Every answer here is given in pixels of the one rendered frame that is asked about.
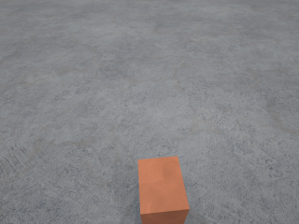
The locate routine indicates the carton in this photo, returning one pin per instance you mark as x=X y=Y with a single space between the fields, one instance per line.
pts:
x=162 y=194

